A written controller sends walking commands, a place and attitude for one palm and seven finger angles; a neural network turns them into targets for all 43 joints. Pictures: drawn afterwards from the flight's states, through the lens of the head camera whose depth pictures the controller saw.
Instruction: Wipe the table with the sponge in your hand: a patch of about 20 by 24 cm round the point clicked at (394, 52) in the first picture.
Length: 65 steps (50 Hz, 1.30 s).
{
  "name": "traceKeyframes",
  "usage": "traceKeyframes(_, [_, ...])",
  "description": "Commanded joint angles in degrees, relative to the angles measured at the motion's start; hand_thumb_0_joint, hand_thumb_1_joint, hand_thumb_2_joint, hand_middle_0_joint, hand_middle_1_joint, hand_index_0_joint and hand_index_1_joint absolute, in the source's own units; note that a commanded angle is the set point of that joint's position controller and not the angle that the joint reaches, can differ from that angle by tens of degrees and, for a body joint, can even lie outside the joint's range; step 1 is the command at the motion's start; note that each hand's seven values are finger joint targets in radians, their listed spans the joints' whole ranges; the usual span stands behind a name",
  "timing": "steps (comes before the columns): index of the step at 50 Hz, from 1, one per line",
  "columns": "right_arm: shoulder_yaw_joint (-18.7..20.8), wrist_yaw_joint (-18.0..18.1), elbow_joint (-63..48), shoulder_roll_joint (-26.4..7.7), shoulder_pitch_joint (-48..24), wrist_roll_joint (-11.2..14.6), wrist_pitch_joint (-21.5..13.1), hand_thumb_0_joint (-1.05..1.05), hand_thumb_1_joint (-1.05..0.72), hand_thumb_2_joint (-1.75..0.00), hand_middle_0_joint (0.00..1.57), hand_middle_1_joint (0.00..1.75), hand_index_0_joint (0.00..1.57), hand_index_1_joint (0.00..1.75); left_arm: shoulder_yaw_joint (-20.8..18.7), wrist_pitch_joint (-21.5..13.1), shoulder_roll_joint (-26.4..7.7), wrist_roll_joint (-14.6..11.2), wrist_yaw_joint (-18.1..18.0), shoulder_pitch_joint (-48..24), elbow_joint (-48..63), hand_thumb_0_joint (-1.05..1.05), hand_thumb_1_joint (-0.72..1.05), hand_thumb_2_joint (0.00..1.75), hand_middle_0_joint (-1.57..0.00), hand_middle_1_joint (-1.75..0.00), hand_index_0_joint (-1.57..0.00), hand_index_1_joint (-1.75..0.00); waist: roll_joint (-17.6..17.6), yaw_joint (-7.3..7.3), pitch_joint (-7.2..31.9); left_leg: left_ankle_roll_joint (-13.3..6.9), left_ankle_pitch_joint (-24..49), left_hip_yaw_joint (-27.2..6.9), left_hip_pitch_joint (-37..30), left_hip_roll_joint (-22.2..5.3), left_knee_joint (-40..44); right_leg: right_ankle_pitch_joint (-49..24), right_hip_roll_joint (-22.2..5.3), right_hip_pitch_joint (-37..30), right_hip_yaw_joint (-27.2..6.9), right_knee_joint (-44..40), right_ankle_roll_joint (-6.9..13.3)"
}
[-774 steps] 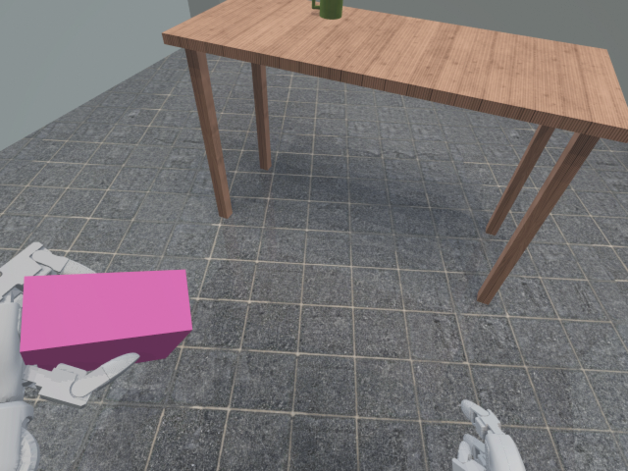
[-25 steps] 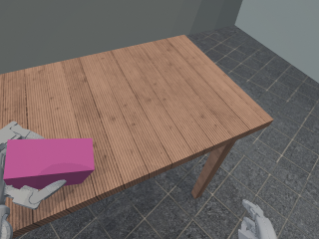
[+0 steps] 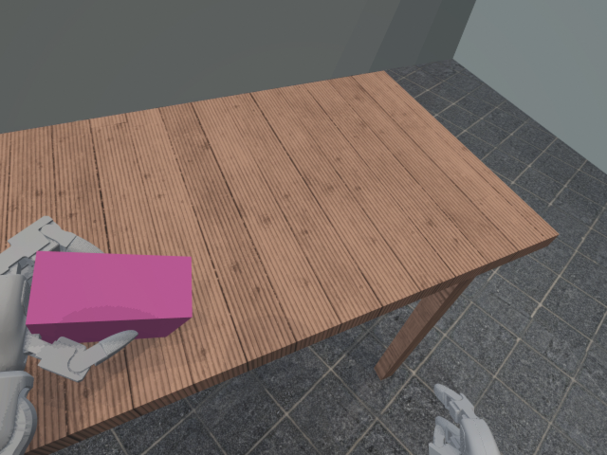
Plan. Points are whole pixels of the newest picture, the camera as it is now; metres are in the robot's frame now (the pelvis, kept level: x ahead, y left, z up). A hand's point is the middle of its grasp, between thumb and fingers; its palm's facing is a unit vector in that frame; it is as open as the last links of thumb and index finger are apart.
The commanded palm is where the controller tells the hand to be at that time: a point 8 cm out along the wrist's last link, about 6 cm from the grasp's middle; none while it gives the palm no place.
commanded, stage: come to a stop and stand still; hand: left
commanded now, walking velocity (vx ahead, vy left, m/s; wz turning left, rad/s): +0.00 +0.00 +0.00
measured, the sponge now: (136, 301) +0.23 +0.21 +0.12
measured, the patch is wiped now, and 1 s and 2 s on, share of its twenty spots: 0.00 0.00 0.00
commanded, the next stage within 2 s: look again from close up in 0.42 s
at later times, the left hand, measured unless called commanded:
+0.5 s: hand (51, 279) +0.23 +0.27 +0.16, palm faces +0.38 -0.84 -0.39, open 10.1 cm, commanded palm +0.16 +0.30 +0.18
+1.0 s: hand (79, 299) +0.21 +0.24 +0.16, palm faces +0.38 -0.85 -0.38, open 10.1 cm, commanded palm +0.15 +0.27 +0.18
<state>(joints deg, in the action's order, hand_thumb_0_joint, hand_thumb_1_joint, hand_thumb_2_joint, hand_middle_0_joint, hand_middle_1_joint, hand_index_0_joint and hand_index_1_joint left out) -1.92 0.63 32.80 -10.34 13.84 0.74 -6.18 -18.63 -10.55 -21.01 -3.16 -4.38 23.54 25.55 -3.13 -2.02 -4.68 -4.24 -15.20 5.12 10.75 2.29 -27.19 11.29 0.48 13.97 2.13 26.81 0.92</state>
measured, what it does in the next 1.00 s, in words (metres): stands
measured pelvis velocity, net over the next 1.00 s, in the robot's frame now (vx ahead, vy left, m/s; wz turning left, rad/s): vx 0.00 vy -0.01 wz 0.01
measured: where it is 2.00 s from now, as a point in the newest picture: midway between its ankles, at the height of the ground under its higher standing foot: outside the picture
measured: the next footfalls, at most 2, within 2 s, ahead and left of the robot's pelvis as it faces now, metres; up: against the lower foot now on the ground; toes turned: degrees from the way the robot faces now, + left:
none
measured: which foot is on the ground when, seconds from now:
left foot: down 0.00-1.00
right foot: down 0.00-1.00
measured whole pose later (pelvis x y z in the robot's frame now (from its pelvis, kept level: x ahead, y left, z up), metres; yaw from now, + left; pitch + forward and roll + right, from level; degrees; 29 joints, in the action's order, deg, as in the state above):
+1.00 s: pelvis +0.00 -0.01 +0.00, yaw +1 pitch -1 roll -1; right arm -0.8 1.8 32.4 -12.3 11.9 0.6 -6.7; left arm -19.1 -11.0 -20.7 -2.3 -6.2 24.4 25.8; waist -0.6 -1.3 -3.3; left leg -3.2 -13.8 3.7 11.0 1.1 -25.6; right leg 8.5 1.7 12.3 3.5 21.6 1.8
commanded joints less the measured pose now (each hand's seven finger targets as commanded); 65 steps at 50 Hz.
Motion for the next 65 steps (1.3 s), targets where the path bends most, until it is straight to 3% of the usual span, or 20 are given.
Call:
traceKeyframes(1, [2.9,0.2,-9.1,-7.7,-7.9,0.1,-5.3,0.00,-0.90,-0.90,0.20,0.30,0.20,0.30,-10.1,-5.2,-12.0,1.2,-2.1,-12.2,13.3,0.00,0.10,1.30,-1.20,-1.60,-1.20,-1.60,16.4,0.00,8.7,2.1,1.5,-8.4,4.5,-9.0,9.8,-3.9,-1.9,-7.9,-2.9,0.9,0.7])
traceKeyframes(7, [3.3,-1.0,-8.7,-8.6,-5.7,-0.1,-5.2,0.00,-0.90,-0.90,0.20,0.30,0.20,0.30,-3.7,-5.2,-5.3,1.3,-1.1,-5.2,10.0,0.00,0.10,1.30,-1.20,-1.60,-1.20,-1.60,7.7,0.41,8.2,5.1,11.9,-10.7,0.2,-9.7,9.4,-4.0,-1.5,-4.0,-1.4,0.4,0.4])
traceKeyframes(11, [3.4,-0.7,-9.1,-8.4,-7.4,0.1,-4.5,0.00,-0.90,-0.90,0.20,0.30,0.20,0.30,-7.8,-4.8,-9.2,1.9,-1.6,-5.2,10.3,0.00,0.10,1.30,-1.20,-1.60,-1.20,-1.60,5.9,0.30,8.7,6.4,15.8,-10.2,-1.6,-10.3,9.9,-2.9,-1.5,-3.1,-1.3,1.3,0.0])
traceKeyframes(12, [3.3,-0.5,-9.3,-8.3,-6.5,-0.3,-3.9,0.00,-0.90,-0.90,0.20,0.30,0.20,0.30,-6.2,-4.9,-7.6,1.5,-1.4,-5.6,10.0,0.00,0.10,1.30,-1.20,-1.60,-1.20,-1.60,5.0,0.46,8.8,6.4,17.2,-11.2,-1.2,-10.4,9.5,-2.4,-1.8,-3.3,-0.9,0.5,0.0])
traceKeyframes(15, [3.7,-0.1,-10.0,-8.4,-6.9,-0.4,-3.8,0.00,-0.90,-0.90,0.20,0.30,0.20,0.30,-8.2,-5.4,-10.4,1.5,-1.6,-8.2,14.3,0.00,0.10,1.30,-1.20,-1.60,-1.20,-1.60,6.8,0.47,10.7,7.1,24.2,-9.7,-2.7,-10.1,7.1,-6.3,-2.5,-5.7,-1.2,0.3,0.4])
traceKeyframes(16, [3.3,-0.1,-10.0,-8.2,-8.4,-0.1,-4.0,0.00,-0.90,-0.90,0.20,0.30,0.20,0.30,-9.3,-5.2,-11.7,1.8,-1.9,-8.6,15.7,0.00,0.10,1.30,-1.20,-1.60,-1.20,-1.60,10.1,0.57,10.9,7.7,25.7,-9.2,-4.4,-9.6,7.6,-5.1,-2.1,-4.3,-1.4,1.6,0.5])
traceKeyframes(20, [3.5,-0.5,-10.3,-7.9,-6.8,-0.6,-4.2,0.00,-0.90,-0.90,0.20,0.30,0.20,0.30,-7.3,-5.5,-10.4,1.5,-1.7,-7.3,18.7,0.00,0.10,1.30,-1.20,-1.60,-1.20,-1.60,12.4,0.38,12.1,7.4,33.6,-9.3,-7.1,-10.7,5.5,-3.3,-2.5,-4.5,-0.6,0.3,0.8])
traceKeyframes(26, [3.6,-0.4,-9.6,-8.1,-7.5,0.1,-3.7,0.00,-0.90,-0.90,0.20,0.30,0.20,0.30,-8.7,-4.7,-9.8,1.2,-2.3,-2.5,14.3,0.00,0.10,1.30,-1.20,-1.60,-1.20,-1.60,7.4,0.61,12.1,8.5,28.8,-8.6,-4.1,-8.9,4.6,-12.0,-2.9,-8.1,-1.9,-1.6,1.3])
traceKeyframes(30, [4.1,0.3,-9.6,-8.3,-6.2,0.2,-2.8,0.00,-0.90,-0.90,0.20,0.30,0.20,0.30,-7.7,-4.3,-8.8,0.3,-2.0,-1.7,11.5,0.00,0.10,1.30,-1.20,-1.60,-1.20,-1.60,4.8,0.85,11.2,7.0,18.1,-8.5,-0.4,-8.0,5.0,-14.6,-4.7,-9.6,-4.4,-3.6,1.7])
traceKeyframes(44, [3.8,1.7,-9.5,-8.5,-7.5,0.1,-3.7,0.00,-0.90,-0.90,0.20,0.30,0.20,0.30,-6.8,-4.1,-9.8,0.3,-3.1,-4.6,14.6,0.00,0.10,1.30,-1.20,-1.60,-1.20,-1.60,6.9,0.80,8.3,3.1,2.6,-9.3,1.6,-7.0,7.2,-2.3,-5.6,-5.8,-8.3,-9.0,1.6])
traceKeyframes(52, [3.5,1.6,-8.9,-8.9,-6.9,-0.1,-3.2,0.00,-0.90,-0.90,0.20,0.30,0.20,0.30,-5.3,-3.6,-7.8,0.4,-2.7,-2.5,10.0,0.00,0.10,1.30,-1.20,-1.60,-1.20,-1.60,3.6,1.01,9.2,2.2,1.5,-8.9,0.9,-6.5,6.0,3.4,-6.2,-3.9,-8.7,-11.4,1.5])
traceKeyframes(56, [3.6,1.8,-8.8,-8.8,-8.0,0.4,-3.8,0.00,-0.90,-0.90,0.20,0.30,0.20,0.30,-7.4,-3.4,-10.7,0.7,-3.2,-3.3,13.1,0.00,0.10,1.30,-1.20,-1.60,-1.20,-1.60,5.7,0.82,10.1,2.4,4.7,-9.1,-0.6,-7.1,6.6,-1.7,-5.9,-4.5,-8.6,-9.4,1.4])
traceKeyframes(57, [3.4,1.7,-8.7,-8.8,-7.2,0.0,-3.6,0.00,-0.90,-0.90,0.20,0.30,0.20,0.30,-5.6,-3.6,-8.6,0.5,-3.0,-3.6,12.8,0.00,0.10,1.30,-1.20,-1.60,-1.20,-1.60,5.3,0.93,10.5,2.3,5.6,-9.5,0.2,-7.3,7.1,-3.0,-5.6,-6.0,-7.3,-8.5,1.3])
traceKeyframes(58, [3.7,1.5,-6.8,-9.6,1.3,-2.6,-6.1,0.00,-0.90,-0.90,0.20,0.30,0.20,0.30,-39.6,-9.7,-55.9,9.4,-3.2,-62.5,28.1,0.00,0.10,1.30,-1.20,-1.60,-1.20,-1.60,-1.6,0.91,0.6,2.1,4.7,-3.9,8.6,-7.1,1.0,-5.6,-3.7,2.9,-6.5,-11.3,-4.7])
traceKeyframes(59, [1.5,1.6,-4.7,-3.9,-4.6,-1.2,-5.4,0.00,-0.90,-0.90,0.20,0.30,0.20,0.30,-16.9,-7.3,-19.7,3.5,-0.6,-28.7,-6.7,0.00,0.10,1.30,-1.20,-1.60,-1.20,-1.60,2.2,1.06,13.4,2.0,5.8,-7.6,2.3,-4.5,1.9,-1.4,-7.8,-1.6,-6.8,-6.9,1.7])
traceKeyframes(60, [3.5,1.6,-8.1,-6.2,-4.8,-0.4,-6.0,0.00,-0.90,-0.90,0.20,0.30,0.20,0.30,-12.9,-7.4,-14.5,1.2,-0.9,-13.2,-0.9,0.00,0.10,1.30,-1.20,-1.60,-1.20,-1.60,4.3,-1.54,8.7,2.9,4.9,-7.1,1.7,-5.2,2.8,-2.9,-6.7,-3.2,-12.4,-10.3,1.4])
traceKeyframes(61, [3.9,0.6,-8.3,-7.6,-5.5,0.6,-6.6,0.00,-0.90,-0.90,0.20,0.30,0.20,0.30,-6.2,-6.4,-5.7,-0.3,-0.6,-8.0,-2.3,0.00,0.10,1.30,-1.20,-1.60,-1.20,-1.60,13.4,-0.38,12.3,3.3,5.4,-5.5,-2.3,-5.1,4.0,-4.1,-6.5,-5.3,-10.4,-6.4,3.0])
traceKeyframes(62, [4.5,0.3,-8.4,-8.6,-4.0,0.3,-6.4,0.00,-0.90,-0.90,0.20,0.30,0.20,0.30,-7.2,-7.2,-9.4,-0.2,-0.7,-10.8,5.2,0.00,0.10,1.30,-1.20,-1.60,-1.20,-1.60,16.0,0.17,14.1,3.0,4.7,-6.8,-0.1,-5.8,5.5,-3.7,-6.1,-7.5,-8.2,-3.6,2.2])
traceKeyframes(63, [4.4,-0.3,-8.2,-8.8,-5.0,0.1,-6.5,0.00,-0.90,-0.90,0.20,0.30,0.20,0.30,-6.7,-7.8,-8.7,-0.3,-0.8,-8.0,8.3,0.00,0.10,1.30,-1.20,-1.60,-1.20,-1.60,16.4,-0.21,13.9,2.5,4.4,-8.0,2.0,-7.1,6.7,-3.6,-5.2,-8.9,-7.1,-2.1,1.6])
traceKeyframes(65, [4.1,-1.1,-8.9,-8.5,-5.8,0.3,-6.7,0.00,-0.90,-0.90,0.20,0.30,0.20,0.30,-4.6,-7.8,-7.1,0.0,-0.9,-2.2,12.1,0.00,0.10,1.30,-1.20,-1.60,-1.20,-1.60,11.1,-0.66,12.0,1.8,3.9,-8.8,6.3,-8.1,7.8,-4.4,-4.3,-11.2,-5.4,-0.7,0.7])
